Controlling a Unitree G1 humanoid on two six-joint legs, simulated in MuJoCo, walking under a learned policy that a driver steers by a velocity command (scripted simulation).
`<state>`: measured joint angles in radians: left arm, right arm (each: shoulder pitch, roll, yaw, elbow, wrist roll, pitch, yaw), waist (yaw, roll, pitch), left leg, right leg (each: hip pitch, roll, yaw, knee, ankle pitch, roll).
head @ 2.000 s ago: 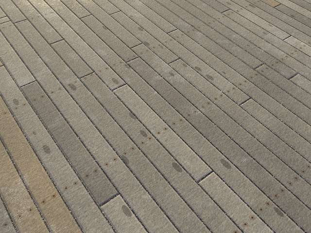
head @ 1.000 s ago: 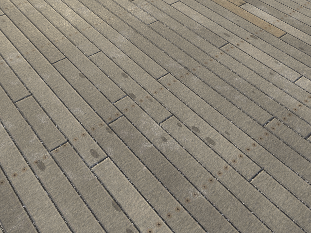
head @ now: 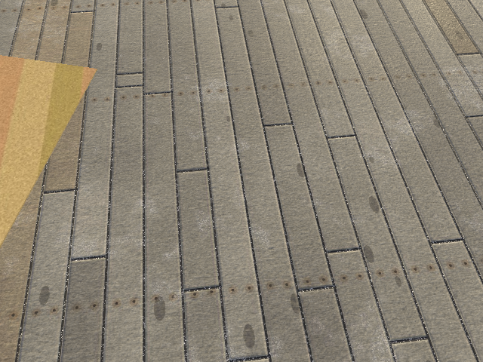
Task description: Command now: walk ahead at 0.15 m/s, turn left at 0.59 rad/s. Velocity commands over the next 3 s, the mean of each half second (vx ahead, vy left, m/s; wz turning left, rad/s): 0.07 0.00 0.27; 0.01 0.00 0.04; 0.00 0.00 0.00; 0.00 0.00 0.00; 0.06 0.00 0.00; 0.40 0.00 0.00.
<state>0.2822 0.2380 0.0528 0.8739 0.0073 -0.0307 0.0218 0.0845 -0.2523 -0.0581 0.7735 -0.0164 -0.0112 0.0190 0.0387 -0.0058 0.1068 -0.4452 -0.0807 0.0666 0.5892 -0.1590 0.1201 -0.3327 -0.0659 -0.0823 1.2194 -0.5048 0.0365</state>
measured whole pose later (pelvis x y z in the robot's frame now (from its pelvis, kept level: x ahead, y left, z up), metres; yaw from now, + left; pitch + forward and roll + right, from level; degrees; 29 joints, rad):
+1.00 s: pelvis +0.08 -0.05 +0.03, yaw +6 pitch -2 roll +0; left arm 0.25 0.19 0.00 1.07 0.01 -0.01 0.04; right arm 0.23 -0.20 -0.01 1.13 -0.01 0.01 -0.04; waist -0.01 0.00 0.03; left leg -0.15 -0.08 -0.07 0.34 -0.15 0.04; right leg -0.08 0.04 0.00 0.36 -0.24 -0.05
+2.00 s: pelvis +0.10 -0.07 +0.02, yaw +6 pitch -1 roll +1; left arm 0.33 0.13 -0.02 1.14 0.01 -0.02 0.05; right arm 0.28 -0.14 0.02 1.20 0.00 0.00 -0.05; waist 0.00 0.00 0.02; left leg -0.16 -0.04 -0.07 0.38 -0.20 0.01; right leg -0.07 0.08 0.00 0.35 -0.26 -0.09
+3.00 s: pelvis +0.34 +0.03 +0.02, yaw +6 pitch +0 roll +1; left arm 0.24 0.20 0.04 0.99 0.03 -0.06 -0.02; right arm 0.39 -0.16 -0.04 1.07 -0.02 -0.09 0.00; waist 0.00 -0.04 0.02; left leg -0.10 -0.08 0.10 0.31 -0.21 0.09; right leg -0.54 -0.08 -0.01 1.09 -0.23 -0.07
